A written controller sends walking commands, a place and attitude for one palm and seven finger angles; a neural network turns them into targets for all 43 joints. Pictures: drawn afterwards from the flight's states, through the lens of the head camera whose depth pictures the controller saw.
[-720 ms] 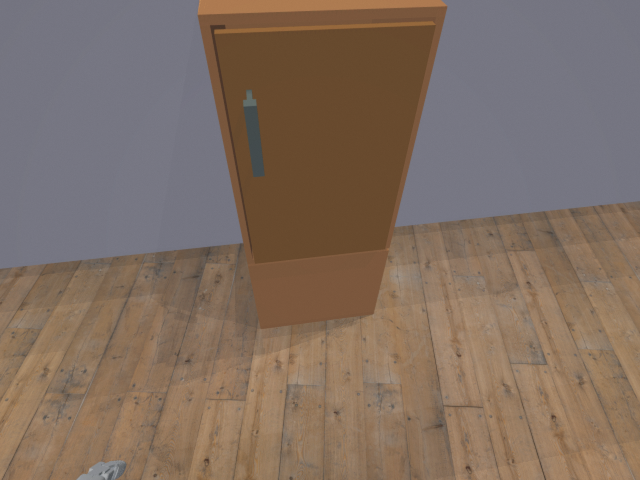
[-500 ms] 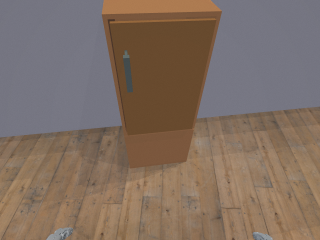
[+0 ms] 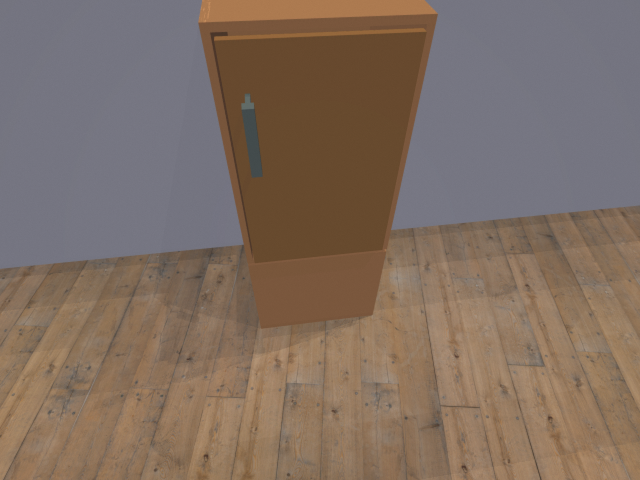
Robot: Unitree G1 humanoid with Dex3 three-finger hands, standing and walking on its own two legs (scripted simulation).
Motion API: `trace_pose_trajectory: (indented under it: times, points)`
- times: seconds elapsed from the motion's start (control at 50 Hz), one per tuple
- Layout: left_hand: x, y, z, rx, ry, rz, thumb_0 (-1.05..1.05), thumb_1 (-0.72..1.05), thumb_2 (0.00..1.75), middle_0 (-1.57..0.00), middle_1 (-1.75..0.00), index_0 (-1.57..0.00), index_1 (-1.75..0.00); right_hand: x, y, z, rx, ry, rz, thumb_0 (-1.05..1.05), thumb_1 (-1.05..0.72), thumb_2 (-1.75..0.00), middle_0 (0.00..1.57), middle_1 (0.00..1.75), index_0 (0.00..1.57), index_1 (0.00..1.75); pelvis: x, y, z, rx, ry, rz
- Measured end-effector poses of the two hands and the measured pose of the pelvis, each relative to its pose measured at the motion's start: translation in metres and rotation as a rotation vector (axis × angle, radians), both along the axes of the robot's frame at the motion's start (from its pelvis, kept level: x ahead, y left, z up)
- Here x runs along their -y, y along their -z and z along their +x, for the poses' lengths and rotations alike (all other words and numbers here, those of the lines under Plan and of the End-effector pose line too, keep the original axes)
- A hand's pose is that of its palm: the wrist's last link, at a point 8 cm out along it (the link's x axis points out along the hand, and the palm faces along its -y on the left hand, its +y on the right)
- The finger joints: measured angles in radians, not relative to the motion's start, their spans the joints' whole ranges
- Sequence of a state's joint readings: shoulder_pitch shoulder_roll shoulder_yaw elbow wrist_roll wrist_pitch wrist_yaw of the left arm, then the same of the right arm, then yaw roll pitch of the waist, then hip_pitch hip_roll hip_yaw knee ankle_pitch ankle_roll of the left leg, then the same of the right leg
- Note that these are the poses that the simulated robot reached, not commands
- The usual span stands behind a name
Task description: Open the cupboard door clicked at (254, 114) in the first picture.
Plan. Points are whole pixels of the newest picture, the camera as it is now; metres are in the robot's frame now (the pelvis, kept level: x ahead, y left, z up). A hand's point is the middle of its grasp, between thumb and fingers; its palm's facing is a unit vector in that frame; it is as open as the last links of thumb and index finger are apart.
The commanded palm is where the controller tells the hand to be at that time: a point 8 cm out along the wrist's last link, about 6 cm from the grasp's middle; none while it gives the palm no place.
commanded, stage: stand and wait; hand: left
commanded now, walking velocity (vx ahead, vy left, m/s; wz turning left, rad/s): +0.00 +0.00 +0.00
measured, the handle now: (252, 136) +0.69 +0.18 +0.05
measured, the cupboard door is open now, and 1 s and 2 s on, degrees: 0 0 0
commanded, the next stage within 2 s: look at it before walking up in 0.10 s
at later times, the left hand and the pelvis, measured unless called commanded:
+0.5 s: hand out of the picture +0.07 +0.24 -0.15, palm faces -0.02 -0.94 -0.33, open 7.4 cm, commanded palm none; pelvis -0.01 -0.01 +0.00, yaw +0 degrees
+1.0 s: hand out of the picture +0.07 +0.24 -0.16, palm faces +0.00 -0.94 -0.33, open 7.4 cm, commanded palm none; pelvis -0.01 +0.00 +0.00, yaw +1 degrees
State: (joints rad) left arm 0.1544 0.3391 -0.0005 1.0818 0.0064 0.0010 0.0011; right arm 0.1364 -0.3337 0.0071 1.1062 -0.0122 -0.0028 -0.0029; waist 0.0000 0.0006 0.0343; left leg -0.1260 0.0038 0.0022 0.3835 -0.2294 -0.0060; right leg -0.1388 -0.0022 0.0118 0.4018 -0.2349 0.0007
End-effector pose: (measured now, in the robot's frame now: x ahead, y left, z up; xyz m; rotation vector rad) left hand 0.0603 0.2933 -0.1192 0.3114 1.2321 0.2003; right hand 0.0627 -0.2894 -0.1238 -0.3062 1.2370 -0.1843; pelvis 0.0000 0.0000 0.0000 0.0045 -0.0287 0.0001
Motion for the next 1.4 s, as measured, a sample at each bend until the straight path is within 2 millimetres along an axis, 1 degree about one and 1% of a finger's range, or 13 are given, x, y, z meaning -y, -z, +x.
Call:
trace_pose_trajectory:
  times: [0.1,0.36,0.72,0.94,1.04,1.14,1.28,1.34,1.4]
  points:
    - [0.003,-0.002,0.001,0.014,0.004,-0.001,0.0,0.9,0.9,-0.2,-0.3,-0.2,-0.3,0.0,0.0,-0.003,0.004,0.0,0.006,0.0,-0.91,-0.9,0.2,0.3,0.2,0.29,0.002,-0.001,-0.003,0.002,0.0,0.0]
    - [0.01,-0.003,0.006,0.04,0.016,-0.011,0.0,0.9,0.9,-0.2,-0.3,-0.21,-0.3,0.001,-0.001,-0.002,0.025,-0.005,0.013,0.0,-0.91,-0.9,0.2,0.3,0.2,0.29,0.005,-0.001,-0.008,-0.001,0.002,0.001]
    - [0.01,-0.001,-0.002,0.015,0.007,-0.012,0.0,0.9,0.9,-0.2,-0.3,-0.21,-0.3,0.005,-0.003,-0.004,0.006,-0.004,0.003,0.0,-0.91,-0.9,0.2,0.3,0.2,0.29,0.007,-0.002,-0.007,-0.003,0.001,-0.002]
    - [0.007,0.0,-0.001,0.012,-0.003,-0.012,0.0,0.9,0.9,-0.2,-0.3,-0.21,-0.3,0.002,-0.002,-0.001,-0.002,-0.014,0.003,0.0,-0.91,-0.9,0.2,0.3,0.2,0.29,0.005,-0.002,-0.005,-0.008,-0.011,-0.003]
    - [0.01,0.003,-0.003,0.022,-0.028,-0.012,0.0,0.9,0.9,-0.2,-0.3,-0.2,-0.3,-0.005,0.002,0.002,-0.01,-0.027,0.014,0.0,-0.91,-0.9,0.2,0.3,0.2,0.29,0.004,0.001,-0.006,-0.011,-0.031,-0.002]
    - [0.021,0.011,-0.014,0.018,-0.059,-0.039,0.0,0.91,0.9,-0.2,-0.3,-0.2,-0.3,-0.025,0.012,0.0,-0.025,-0.041,0.056,0.0,-0.91,-0.9,0.2,0.3,0.2,0.29,0.002,0.005,-0.009,-0.014,-0.051,-0.003]
    - [0.037,0.025,-0.045,-0.021,-0.117,-0.089,0.0,0.9,0.9,-0.2,-0.3,-0.2,-0.3,-0.056,0.024,-0.009,-0.054,-0.064,0.12,0.0,-0.91,-0.9,0.2,0.3,0.2,0.29,-0.001,0.01,-0.016,-0.019,-0.082,-0.006]
    - [0.041,0.029,-0.06,-0.038,-0.146,-0.103,0.0,0.9,0.9,-0.2,-0.3,-0.2,-0.3,-0.065,0.027,-0.013,-0.065,-0.073,0.135,0.0,-0.91,-0.9,0.2,0.3,0.2,0.29,-0.002,0.012,-0.019,-0.023,-0.097,-0.009]
    - [0.043,0.032,-0.074,-0.055,-0.175,-0.11,0.0,0.9,0.9,-0.2,-0.3,-0.2,-0.3,-0.067,0.029,-0.016,-0.07,-0.078,0.131,0.0,-0.92,-0.9,0.2,0.3,0.2,0.29,-0.003,0.013,-0.022,-0.028,-0.111,-0.012]
